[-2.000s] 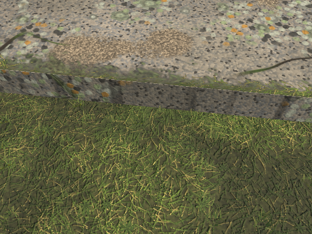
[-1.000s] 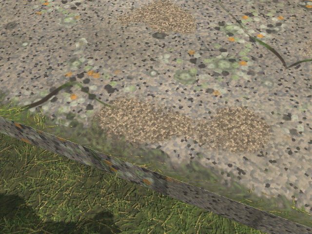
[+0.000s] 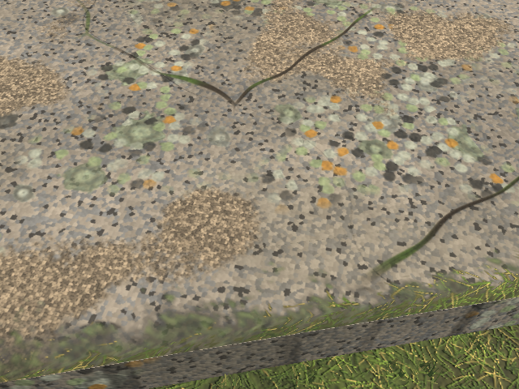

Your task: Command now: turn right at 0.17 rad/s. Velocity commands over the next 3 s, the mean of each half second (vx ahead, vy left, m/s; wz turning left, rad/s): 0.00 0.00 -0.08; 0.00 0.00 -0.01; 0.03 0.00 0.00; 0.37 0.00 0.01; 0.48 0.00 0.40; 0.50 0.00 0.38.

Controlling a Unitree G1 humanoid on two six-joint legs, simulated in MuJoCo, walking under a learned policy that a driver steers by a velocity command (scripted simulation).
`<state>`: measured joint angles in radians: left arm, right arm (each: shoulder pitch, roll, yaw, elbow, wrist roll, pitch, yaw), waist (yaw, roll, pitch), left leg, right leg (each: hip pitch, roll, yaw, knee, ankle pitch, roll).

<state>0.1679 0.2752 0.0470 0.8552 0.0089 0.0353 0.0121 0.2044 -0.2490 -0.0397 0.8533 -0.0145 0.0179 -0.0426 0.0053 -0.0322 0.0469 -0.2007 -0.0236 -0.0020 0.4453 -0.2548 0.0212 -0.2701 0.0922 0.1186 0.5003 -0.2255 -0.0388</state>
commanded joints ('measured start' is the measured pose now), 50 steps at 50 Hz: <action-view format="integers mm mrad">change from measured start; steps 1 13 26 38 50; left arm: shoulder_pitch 46 8 42 79 117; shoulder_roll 98 92 72 38 10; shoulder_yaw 13 -2 -28 -41 -48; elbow -20 125 234 275 293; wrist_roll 2 -5 -1 -3 -3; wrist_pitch -8 -26 -40 -42 -45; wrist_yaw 11 14 22 23 27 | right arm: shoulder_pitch -25 -4 7 66 102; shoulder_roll -175 -108 -83 -56 -28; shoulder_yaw -23 -1 8 24 30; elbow -54 64 179 246 275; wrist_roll -8 11 4 5 5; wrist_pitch -24 -28 -21 -25 -27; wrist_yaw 4 15 19 14 8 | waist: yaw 11 -13 -11 -10 -11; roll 227 36 21 32 33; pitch -84 -36 9 13 15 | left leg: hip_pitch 16 79 61 35 33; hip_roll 391 104 105 105 106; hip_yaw -344 -95 -94 -96 -96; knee -202 -136 -141 -134 -120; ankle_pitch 380 176 85 83 111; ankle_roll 195 24 11 7 9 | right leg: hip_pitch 15 136 83 80 78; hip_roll -27 -162 -166 -160 -156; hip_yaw -17 27 45 33 22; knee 127 -154 -228 -218 -200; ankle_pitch -253 178 38 41 78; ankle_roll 4 15 -4 -9 -7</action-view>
